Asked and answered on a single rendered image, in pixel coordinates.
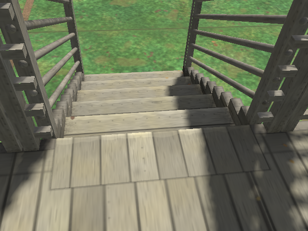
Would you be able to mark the stairs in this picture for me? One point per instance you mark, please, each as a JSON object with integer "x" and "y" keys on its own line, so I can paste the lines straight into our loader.
{"x": 139, "y": 102}

